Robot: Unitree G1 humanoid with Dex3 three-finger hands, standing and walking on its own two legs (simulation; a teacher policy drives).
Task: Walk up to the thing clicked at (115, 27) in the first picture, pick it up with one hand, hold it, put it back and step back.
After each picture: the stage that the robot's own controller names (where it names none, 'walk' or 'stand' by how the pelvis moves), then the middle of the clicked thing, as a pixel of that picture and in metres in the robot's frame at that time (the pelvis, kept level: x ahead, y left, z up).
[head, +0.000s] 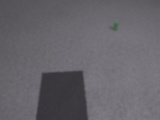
stand; (116, 26) +1.82 -0.46 -0.72
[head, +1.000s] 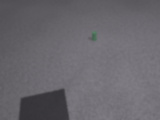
walk; (94, 36) +1.74 +0.00 -0.69
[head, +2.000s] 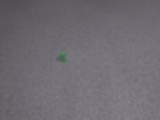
walk; (63, 56) +1.17 +0.29 -0.71
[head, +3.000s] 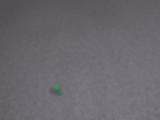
walk; (58, 89) +0.75 +0.26 -0.71
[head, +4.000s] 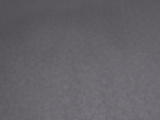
stand; out of the picture +0.46 +0.24 -0.71
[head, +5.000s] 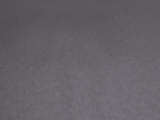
stand; out of the picture +0.40 +0.21 -0.72
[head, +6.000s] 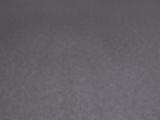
stand; out of the picture +0.36 +0.20 -0.72
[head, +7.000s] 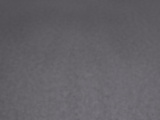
stand; out of the picture +0.40 +0.18 -0.70
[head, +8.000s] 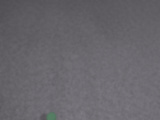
stand; (52, 119) +0.41 +0.20 -0.70
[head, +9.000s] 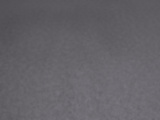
stand; out of the picture +0.41 +0.22 -0.71
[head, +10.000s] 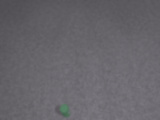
stand; (65, 110) +0.47 +0.23 -0.70
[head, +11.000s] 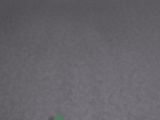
stand; out of the picture +0.48 +0.18 -0.70
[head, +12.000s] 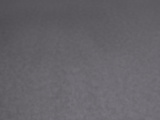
stand; out of the picture +0.45 +0.21 -0.72
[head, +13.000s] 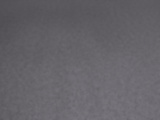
stand; out of the picture +0.43 +0.20 -0.73
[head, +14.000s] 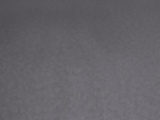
stand; out of the picture +0.44 +0.20 -0.73
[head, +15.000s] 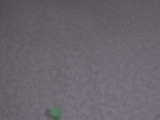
go down; (56, 114) +0.46 +0.19 -0.70
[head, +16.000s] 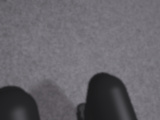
go down; out of the picture +0.51 +0.27 -0.28
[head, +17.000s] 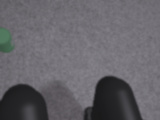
close in; (3, 41) +0.51 +0.26 -0.28
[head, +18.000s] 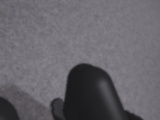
close in; out of the picture +0.48 +0.31 -0.22
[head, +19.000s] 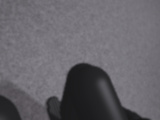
close; out of the picture +0.48 +0.32 -0.24
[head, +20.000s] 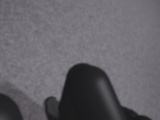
lift; out of the picture +0.46 +0.29 -0.24
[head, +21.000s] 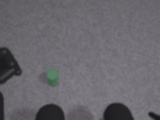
lift; (53, 78) +0.49 +0.17 -0.45
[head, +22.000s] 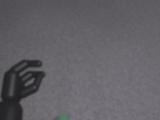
close; out of the picture +0.45 +0.14 -0.67
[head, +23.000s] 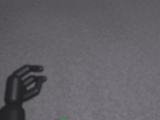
hold; out of the picture +0.44 +0.15 -0.68
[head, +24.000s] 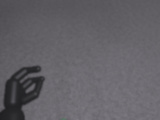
hold; out of the picture +0.44 +0.15 -0.68
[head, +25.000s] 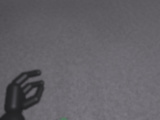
hold; out of the picture +0.44 +0.15 -0.68
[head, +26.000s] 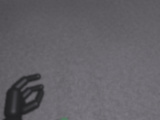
hold; out of the picture +0.43 +0.15 -0.68
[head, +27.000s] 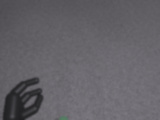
hold; out of the picture +0.44 +0.14 -0.67
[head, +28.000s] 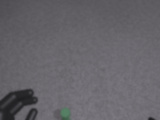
stand; (65, 115) +0.44 +0.13 -0.63
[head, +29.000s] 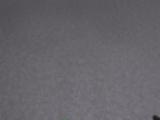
stand; out of the picture +0.44 +0.14 -0.66
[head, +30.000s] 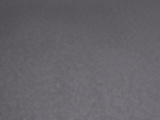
stand; out of the picture +0.42 +0.13 -0.66
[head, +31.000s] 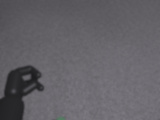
crouch; out of the picture +0.44 +0.14 -0.66
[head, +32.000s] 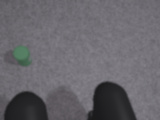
crouch; (23, 56) +0.50 +0.19 -0.33
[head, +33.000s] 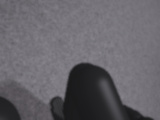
lower; out of the picture +0.47 +0.26 -0.24
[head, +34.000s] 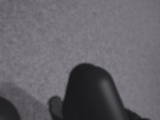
lower; out of the picture +0.47 +0.27 -0.23
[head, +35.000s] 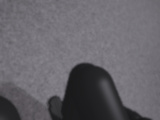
lower; out of the picture +0.47 +0.27 -0.24
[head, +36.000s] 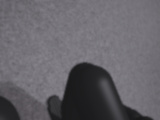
lower; out of the picture +0.47 +0.27 -0.24
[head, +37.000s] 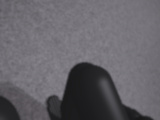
open; out of the picture +0.47 +0.27 -0.24
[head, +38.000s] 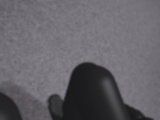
rise; out of the picture +0.42 +0.20 -0.26
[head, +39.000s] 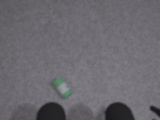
walk; (62, 88) +0.42 +0.12 -0.49
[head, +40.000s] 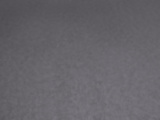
stand; out of the picture +0.36 +0.09 -0.69
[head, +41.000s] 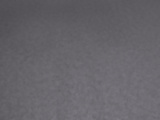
stand; out of the picture +0.36 +0.10 -0.69
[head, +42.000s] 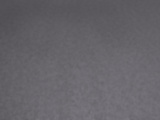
stand; out of the picture +0.36 +0.09 -0.72
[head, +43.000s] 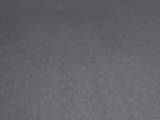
stand; out of the picture +0.36 +0.11 -0.75
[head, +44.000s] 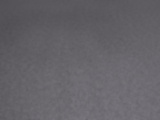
stand; out of the picture +0.34 +0.12 -0.75
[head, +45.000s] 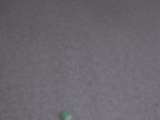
walk; (68, 119) +0.39 +0.08 -0.73
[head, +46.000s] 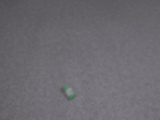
walk; (69, 92) +0.65 +0.09 -0.74
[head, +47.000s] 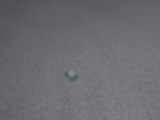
stand; (71, 74) +0.97 +0.18 -0.73
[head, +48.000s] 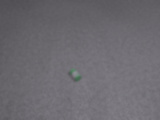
stand; (75, 74) +0.94 +0.10 -0.74
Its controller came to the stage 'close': yes
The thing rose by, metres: 0.01
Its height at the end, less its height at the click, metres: -0.02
